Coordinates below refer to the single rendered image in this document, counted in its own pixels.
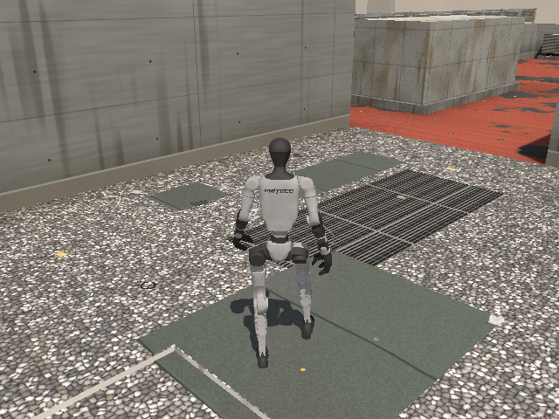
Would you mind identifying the humanoid robot head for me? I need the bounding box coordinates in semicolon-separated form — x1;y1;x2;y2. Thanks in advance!
265;138;294;180

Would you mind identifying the robot left forearm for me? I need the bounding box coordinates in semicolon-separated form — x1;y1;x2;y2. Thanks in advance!
233;209;248;238

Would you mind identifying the robot right forearm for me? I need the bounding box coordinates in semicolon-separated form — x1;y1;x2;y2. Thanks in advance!
312;212;330;255

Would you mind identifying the left robot hand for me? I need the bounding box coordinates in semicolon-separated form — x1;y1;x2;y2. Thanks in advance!
232;235;253;251

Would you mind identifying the left robot upper arm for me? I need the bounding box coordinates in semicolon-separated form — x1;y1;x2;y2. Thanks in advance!
238;175;262;222

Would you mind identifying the robot left foot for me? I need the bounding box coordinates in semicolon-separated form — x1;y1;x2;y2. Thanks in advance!
256;346;269;368

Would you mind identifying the right robot upper arm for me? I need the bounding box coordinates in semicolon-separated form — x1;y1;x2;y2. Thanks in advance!
298;176;320;226

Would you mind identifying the right robot hand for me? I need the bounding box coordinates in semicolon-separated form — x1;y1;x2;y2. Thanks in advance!
312;252;332;275

